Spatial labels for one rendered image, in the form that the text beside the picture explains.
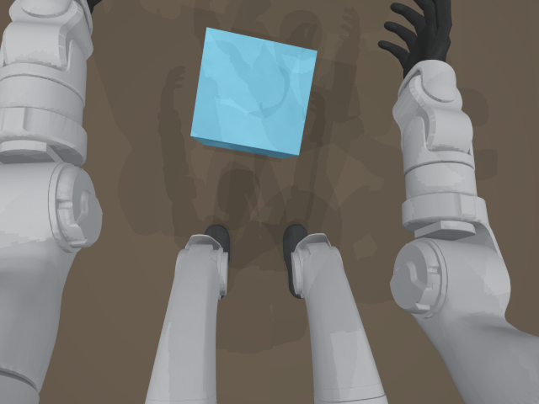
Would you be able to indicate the right robot hand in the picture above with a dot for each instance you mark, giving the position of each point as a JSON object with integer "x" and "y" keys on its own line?
{"x": 432, "y": 40}

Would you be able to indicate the carton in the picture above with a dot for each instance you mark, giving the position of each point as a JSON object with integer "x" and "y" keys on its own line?
{"x": 252, "y": 94}

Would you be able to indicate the robot right forearm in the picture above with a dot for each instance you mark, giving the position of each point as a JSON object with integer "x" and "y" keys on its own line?
{"x": 438, "y": 162}

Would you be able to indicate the right robot thigh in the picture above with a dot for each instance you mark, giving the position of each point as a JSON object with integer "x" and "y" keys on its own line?
{"x": 344, "y": 370}

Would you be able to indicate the robot left forearm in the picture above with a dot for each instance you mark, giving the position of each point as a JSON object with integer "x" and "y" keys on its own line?
{"x": 43, "y": 73}

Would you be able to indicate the robot thigh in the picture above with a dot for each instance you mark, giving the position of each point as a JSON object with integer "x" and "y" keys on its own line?
{"x": 344, "y": 370}
{"x": 184, "y": 370}

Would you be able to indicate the left robot upper arm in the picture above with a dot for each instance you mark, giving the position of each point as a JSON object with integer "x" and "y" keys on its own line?
{"x": 48, "y": 212}

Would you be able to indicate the left robot thigh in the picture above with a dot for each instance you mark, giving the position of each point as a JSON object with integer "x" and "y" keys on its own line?
{"x": 184, "y": 370}

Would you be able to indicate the right robot upper arm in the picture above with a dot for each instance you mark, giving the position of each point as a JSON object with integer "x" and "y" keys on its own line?
{"x": 458, "y": 293}

